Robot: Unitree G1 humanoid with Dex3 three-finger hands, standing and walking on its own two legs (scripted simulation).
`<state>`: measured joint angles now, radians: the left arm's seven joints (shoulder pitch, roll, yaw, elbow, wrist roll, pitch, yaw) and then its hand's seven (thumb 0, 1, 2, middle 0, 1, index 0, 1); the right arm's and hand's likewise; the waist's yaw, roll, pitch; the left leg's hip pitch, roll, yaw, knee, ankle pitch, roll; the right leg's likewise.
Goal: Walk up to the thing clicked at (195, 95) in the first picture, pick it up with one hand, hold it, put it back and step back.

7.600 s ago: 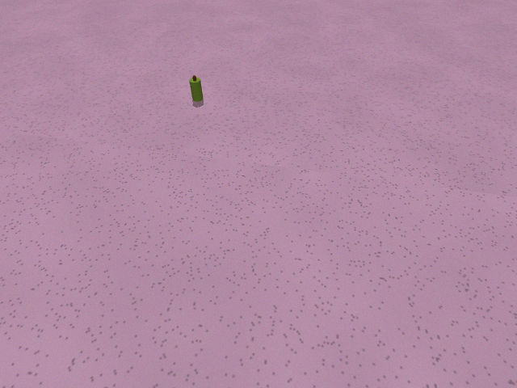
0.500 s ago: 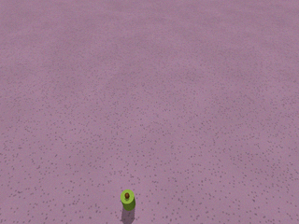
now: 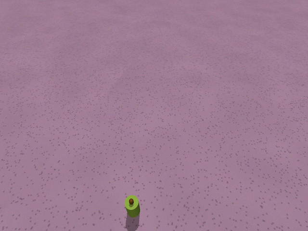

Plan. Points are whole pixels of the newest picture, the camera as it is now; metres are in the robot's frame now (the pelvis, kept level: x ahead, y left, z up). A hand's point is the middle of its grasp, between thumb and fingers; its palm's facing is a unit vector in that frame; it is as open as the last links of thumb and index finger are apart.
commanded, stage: stand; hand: left
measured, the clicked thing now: (132, 205) +0.41 +0.15 -0.69
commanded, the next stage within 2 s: go down in 1.82 s
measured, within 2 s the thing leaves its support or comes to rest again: neither
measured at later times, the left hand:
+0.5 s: hand out of the picture +0.09 +0.25 -0.16, palm faces -0.03 -0.94 -0.34, open 7.3 cm
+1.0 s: hand out of the picture +0.09 +0.25 -0.16, palm faces -0.02 -0.94 -0.34, open 7.3 cm
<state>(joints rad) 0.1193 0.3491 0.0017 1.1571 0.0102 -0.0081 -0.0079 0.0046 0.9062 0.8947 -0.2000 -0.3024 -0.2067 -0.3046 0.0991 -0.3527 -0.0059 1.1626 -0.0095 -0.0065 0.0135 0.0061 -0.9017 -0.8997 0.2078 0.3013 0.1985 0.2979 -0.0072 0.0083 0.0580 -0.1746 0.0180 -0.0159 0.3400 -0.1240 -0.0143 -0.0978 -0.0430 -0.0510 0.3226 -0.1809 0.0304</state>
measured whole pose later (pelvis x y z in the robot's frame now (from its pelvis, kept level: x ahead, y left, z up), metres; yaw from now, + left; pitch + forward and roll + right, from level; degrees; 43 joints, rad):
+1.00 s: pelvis +0.02 +0.00 +0.00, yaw +0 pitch -2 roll +0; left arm 0.11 0.35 0.00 1.13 0.01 -0.01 0.00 0.00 0.91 0.89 -0.20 -0.30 -0.21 -0.31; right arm 0.09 -0.35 0.00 1.14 -0.01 -0.01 0.00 0.01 -0.90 -0.90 0.21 0.30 0.20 0.30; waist 0.00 0.00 0.05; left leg -0.15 0.02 -0.01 0.33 -0.15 -0.01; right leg -0.06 -0.04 -0.05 0.30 -0.20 0.03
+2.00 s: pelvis +0.02 +0.00 +0.00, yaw +0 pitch +0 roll +0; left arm 0.11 0.33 0.03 1.06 -0.02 -0.03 0.01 0.01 0.86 0.85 -0.18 -0.26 -0.18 -0.26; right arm 0.15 -0.34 0.01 1.00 0.03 -0.03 -0.02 0.01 -0.92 -0.90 0.21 0.30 0.20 0.30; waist 0.00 0.01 0.06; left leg -0.22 0.02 -0.02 0.39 -0.17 -0.01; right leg -0.14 -0.05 -0.05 0.37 -0.23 0.03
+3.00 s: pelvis +0.00 +0.00 -0.11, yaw -2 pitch +20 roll -3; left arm 0.28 0.37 0.32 0.42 -0.04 0.14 -0.17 -0.01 -0.58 0.01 -0.08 -0.04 -0.08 -0.05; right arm 0.19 -0.24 -0.01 0.53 -0.01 -0.17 -0.07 0.01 -0.90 -0.90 0.21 0.30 0.20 0.30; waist -0.04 0.00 -0.12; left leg -1.06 0.06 -0.05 1.24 -0.53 -0.02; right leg -0.96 -0.01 -0.04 1.19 -0.57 0.03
